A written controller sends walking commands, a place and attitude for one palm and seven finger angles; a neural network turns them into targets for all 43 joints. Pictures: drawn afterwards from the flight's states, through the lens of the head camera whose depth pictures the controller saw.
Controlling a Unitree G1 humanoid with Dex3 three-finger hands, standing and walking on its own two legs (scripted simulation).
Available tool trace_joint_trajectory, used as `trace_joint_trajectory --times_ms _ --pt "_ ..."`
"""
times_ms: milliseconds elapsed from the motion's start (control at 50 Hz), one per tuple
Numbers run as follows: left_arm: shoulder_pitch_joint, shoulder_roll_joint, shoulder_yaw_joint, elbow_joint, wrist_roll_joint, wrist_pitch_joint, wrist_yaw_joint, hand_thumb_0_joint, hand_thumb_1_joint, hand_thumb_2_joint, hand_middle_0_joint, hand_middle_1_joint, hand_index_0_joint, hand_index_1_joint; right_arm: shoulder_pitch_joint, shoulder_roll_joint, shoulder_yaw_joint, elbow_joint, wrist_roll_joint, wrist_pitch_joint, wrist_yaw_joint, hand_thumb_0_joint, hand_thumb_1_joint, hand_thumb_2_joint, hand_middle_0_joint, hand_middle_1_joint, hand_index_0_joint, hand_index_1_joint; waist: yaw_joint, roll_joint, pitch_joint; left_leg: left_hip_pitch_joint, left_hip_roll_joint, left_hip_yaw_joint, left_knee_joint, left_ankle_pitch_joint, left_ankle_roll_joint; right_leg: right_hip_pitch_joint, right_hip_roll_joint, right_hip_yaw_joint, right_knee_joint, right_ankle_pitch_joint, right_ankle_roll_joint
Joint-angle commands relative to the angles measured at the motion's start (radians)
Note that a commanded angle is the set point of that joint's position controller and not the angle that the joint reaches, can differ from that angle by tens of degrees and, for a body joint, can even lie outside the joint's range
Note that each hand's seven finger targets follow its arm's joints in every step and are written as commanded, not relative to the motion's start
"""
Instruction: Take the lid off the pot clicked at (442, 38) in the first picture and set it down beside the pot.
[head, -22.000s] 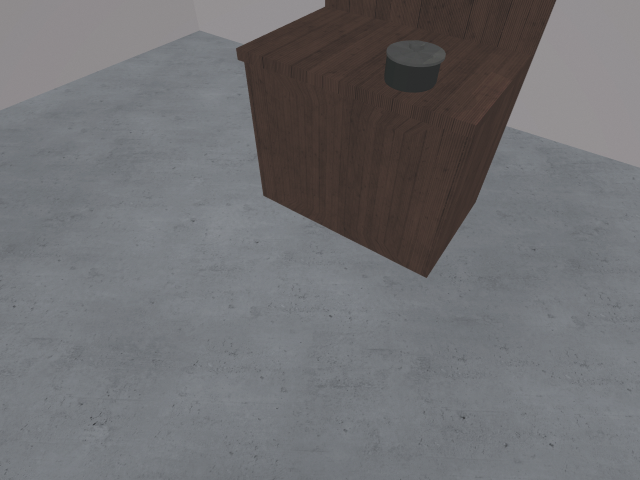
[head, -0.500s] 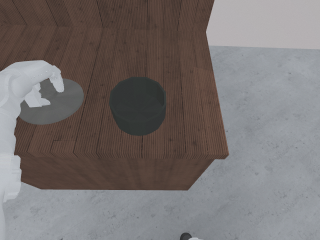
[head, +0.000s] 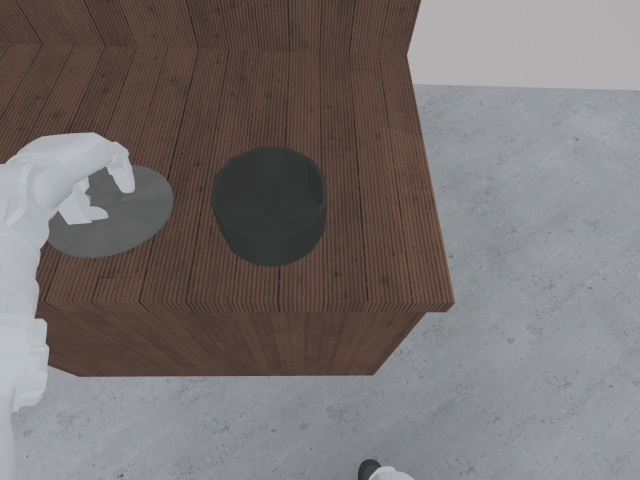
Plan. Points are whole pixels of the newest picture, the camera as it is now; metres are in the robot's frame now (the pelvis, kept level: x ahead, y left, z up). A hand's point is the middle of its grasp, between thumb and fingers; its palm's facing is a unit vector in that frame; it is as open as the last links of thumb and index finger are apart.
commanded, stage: lower the lid onto the table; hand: left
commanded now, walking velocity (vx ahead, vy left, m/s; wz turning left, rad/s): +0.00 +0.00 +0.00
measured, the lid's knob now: (103, 195) +0.48 +0.28 +0.02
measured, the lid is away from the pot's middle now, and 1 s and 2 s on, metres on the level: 0.22 0.22 0.22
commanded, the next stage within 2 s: open the fingers wide in 0.36 s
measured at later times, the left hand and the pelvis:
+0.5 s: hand (101, 214) +0.45 +0.27 +0.02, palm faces -0.49 -0.05 -0.87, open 7.6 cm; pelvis -0.02 -0.01 -0.01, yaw -1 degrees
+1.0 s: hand (98, 221) +0.44 +0.27 +0.02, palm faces -0.48 -0.06 -0.87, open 7.8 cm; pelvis -0.02 -0.01 -0.01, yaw +0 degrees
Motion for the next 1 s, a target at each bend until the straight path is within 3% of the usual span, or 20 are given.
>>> trace_joint_trajectory --times_ms 0,60,100,180,240,280,420,440,480,500,540,600,620,720,760,780,820,880,920,980 --pt "-0.473 0.358 0.111 -0.183 -0.010 0.004 0.068 0.000 0.654 0.982 -0.960 -1.066 -0.878 -1.031 0.133 -0.182 -0.057 -0.050 -0.009 -0.011 -0.014 0.000 -0.900 -0.900 0.200 0.300 0.200 0.300 -0.003 0.117 -0.481 0.304 0.002 -0.024 0.011 0.722 0.001 0.172 0.070 -0.060 0.032 0.364 -0.082" --pt "-0.466 0.345 0.091 -0.146 -0.001 0.011 0.073 0.000 0.654 0.982 -0.960 -1.066 -0.878 -1.031 0.138 -0.185 -0.053 -0.052 -0.006 -0.010 -0.015 0.000 -0.900 -0.900 0.200 0.300 0.200 0.300 -0.013 0.076 -0.460 0.250 -0.003 -0.016 0.015 0.638 0.007 0.166 0.071 -0.059 0.038 0.340 -0.082" --pt "-0.484 0.389 0.110 -0.144 0.006 0.008 0.075 0.000 0.654 0.982 -0.960 -1.066 -0.878 -1.031 0.143 -0.190 -0.049 -0.055 -0.005 -0.011 -0.020 0.000 -0.900 -0.900 0.200 0.300 0.200 0.300 -0.014 0.083 -0.469 0.230 -0.006 -0.014 0.018 0.605 0.008 0.169 0.069 -0.057 0.048 0.330 -0.082" --pt "-0.508 0.364 0.091 -0.192 0.005 -0.004 0.070 0.000 0.654 0.982 -0.960 -1.066 -0.878 -1.031 0.153 -0.186 -0.054 -0.054 -0.008 -0.018 -0.028 0.000 -0.900 -0.900 0.200 0.300 0.200 0.300 -0.020 0.152 -0.515 0.284 0.000 -0.018 0.042 0.666 0.003 0.127 0.070 -0.059 0.061 0.326 -0.084" --pt "-0.505 0.359 0.087 -0.154 -0.003 0.000 0.067 0.000 0.654 0.982 -0.960 -1.066 -0.878 -1.031 0.163 -0.189 -0.051 -0.050 -0.006 -0.016 -0.030 0.000 -0.900 -0.900 0.200 0.300 0.200 0.300 -0.031 0.104 -0.485 0.237 -0.001 -0.017 0.048 0.598 0.009 0.112 0.073 -0.062 0.064 0.294 -0.080" --pt "-0.526 0.363 0.091 -0.189 -0.001 -0.007 0.068 0.000 0.654 0.982 -0.960 -1.066 -0.878 -1.031 0.164 -0.190 -0.054 -0.047 -0.007 -0.016 -0.032 0.000 -0.900 -0.900 0.200 0.300 0.200 0.300 -0.027 0.151 -0.509 0.256 0.001 -0.015 0.056 0.633 0.007 0.101 0.071 -0.059 0.073 0.306 -0.084" --pt "-0.495 0.390 0.102 -0.114 0.013 -0.006 0.084 0.000 0.654 0.982 -0.960 -1.066 -0.878 -1.031 0.179 -0.194 -0.046 -0.045 -0.006 -0.013 -0.037 0.000 -0.900 -0.900 0.200 0.300 0.200 0.300 -0.040 0.098 -0.479 0.161 -0.006 -0.007 0.081 0.527 0.011 0.081 0.075 -0.060 0.097 0.270 -0.080" --pt "-0.331 0.303 0.093 -0.141 -0.001 -0.010 0.080 0.000 0.654 0.982 -0.960 -1.066 -0.878 -1.031 0.165 -0.172 -0.058 -0.075 -0.011 -0.011 -0.019 0.000 -0.900 -0.900 0.200 0.300 0.200 0.300 0.009 0.126 -0.529 0.196 -0.012 -0.014 0.071 0.592 0.003 0.120 0.073 -0.066 0.099 0.290 -0.090" --pt "-0.354 0.337 0.131 -0.249 -0.012 -0.030 0.083 0.000 0.625 0.955 -0.926 -1.061 -0.848 -1.028 0.147 -0.179 -0.065 -0.077 -0.015 0.006 -0.008 0.000 -0.900 -0.900 0.200 0.300 0.200 0.300 0.016 0.176 -0.583 0.275 -0.002 -0.020 0.079 0.698 -0.006 0.118 0.073 -0.061 0.103 0.329 -0.094" --pt "-0.396 0.352 0.133 -0.274 -0.010 -0.025 0.090 0.000 0.611 0.942 -0.909 -1.059 -0.833 -1.026 0.152 -0.178 -0.067 -0.075 -0.019 0.012 -0.006 0.000 -0.900 -0.900 0.200 0.300 0.200 0.300 0.004 0.159 -0.590 0.280 -0.001 -0.025 0.079 0.694 -0.005 0.119 0.078 -0.059 0.098 0.331 -0.089" --pt "-0.385 0.385 0.149 -0.174 -0.001 -0.005 0.113 0.000 0.582 0.916 -0.876 -1.054 -0.804 -1.023 0.152 -0.180 -0.057 -0.069 -0.010 0.016 -0.010 0.000 -0.900 -0.900 0.200 0.300 0.200 0.300 -0.011 0.077 -0.502 0.181 -0.009 -0.013 0.072 0.569 0.008 0.126 0.078 -0.060 0.093 0.300 -0.083" --pt "-0.439 0.353 0.099 -0.151 0.016 0.014 0.135 0.000 0.537 0.880 -0.826 -1.045 -0.761 -1.017 0.152 -0.187 -0.051 -0.060 -0.002 0.009 -0.015 0.000 -0.900 -0.900 0.200 0.300 0.200 0.300 -0.024 0.092 -0.438 0.149 -0.010 -0.008 0.051 0.474 0.009 0.084 0.076 -0.064 0.092 0.244 -0.086" --pt "-0.445 0.376 0.116 -0.168 0.019 0.016 0.140 0.000 0.522 0.868 -0.810 -1.042 -0.746 -1.015 0.152 -0.188 -0.053 -0.059 -0.002 0.005 -0.014 0.000 -0.900 -0.900 0.200 0.300 0.200 0.300 -0.017 0.107 -0.457 0.160 -0.010 -0.006 0.054 0.470 0.010 0.092 0.074 -0.061 0.091 0.243 -0.087" --pt "-0.459 0.347 0.092 -0.188 0.011 0.020 0.118 0.000 0.444 0.815 -0.730 -1.024 -0.676 -1.001 0.152 -0.182 -0.053 -0.070 -0.002 -0.006 -0.016 0.000 -0.900 -0.900 0.200 0.300 0.200 0.300 -0.020 0.131 -0.514 0.199 -0.010 -0.008 0.069 0.503 0.010 0.101 0.072 -0.057 0.098 0.258 -0.085" --pt "-0.443 0.359 0.099 -0.152 0.006 0.021 0.110 0.000 0.413 0.794 -0.698 -1.017 -0.648 -0.996 0.147 -0.184 -0.047 -0.073 0.000 -0.008 -0.021 0.000 -0.900 -0.900 0.200 0.300 0.200 0.300 -0.025 0.090 -0.480 0.156 -0.012 -0.006 0.068 0.459 0.012 0.104 0.071 -0.060 0.100 0.248 -0.083" --pt "-0.449 0.326 0.077 -0.146 0.000 0.017 0.102 0.000 0.398 0.783 -0.681 -1.013 -0.634 -0.993 0.150 -0.185 -0.047 -0.072 0.002 -0.009 -0.023 0.000 -0.900 -0.900 0.200 0.300 0.200 0.300 -0.031 0.081 -0.476 0.166 -0.009 -0.011 0.067 0.479 0.013 0.084 0.071 -0.063 0.102 0.245 -0.084" --pt "-0.464 0.330 0.073 -0.145 0.000 0.017 0.096 0.000 0.368 0.759 -0.649 -1.007 -0.606 -0.989 0.148 -0.187 -0.047 -0.068 0.001 -0.011 -0.024 0.000 -0.900 -0.900 0.200 0.300 0.200 0.300 -0.031 0.103 -0.445 0.160 -0.008 -0.006 0.071 0.448 0.012 0.058 0.072 -0.062 0.098 0.218 -0.083" --pt "-0.468 0.391 0.122 -0.188 0.005 -0.001 0.095 0.000 0.326 0.717 -0.598 -1.001 -0.561 -0.986 0.149 -0.187 -0.046 -0.078 0.000 -0.016 -0.033 0.000 -0.900 -0.900 0.200 0.300 0.200 0.300 -0.019 0.100 -0.507 0.164 -0.011 -0.008 0.074 0.480 0.015 0.108 0.069 -0.056 0.109 0.258 -0.086" --pt "-0.446 0.350 0.089 -0.149 0.004 0.003 0.092 0.000 0.299 0.688 -0.563 -0.998 -0.530 -0.984 0.150 -0.185 -0.046 -0.074 0.000 -0.017 -0.035 0.000 -0.900 -0.900 0.200 0.300 0.200 0.300 -0.030 0.083 -0.480 0.146 -0.011 -0.005 0.080 0.472 0.013 0.088 0.071 -0.059 0.109 0.252 -0.081" --pt "-0.432 0.339 0.092 -0.164 0.003 0.001 0.088 0.000 0.257 0.647 -0.513 -0.992 -0.486 -0.980 0.154 -0.183 -0.049 -0.072 0.001 -0.014 -0.027 0.000 -0.900 -0.900 0.200 0.300 0.200 0.300 -0.015 0.134 -0.491 0.189 -0.005 -0.013 0.083 0.557 0.004 0.069 0.072 -0.066 0.115 0.262 -0.088"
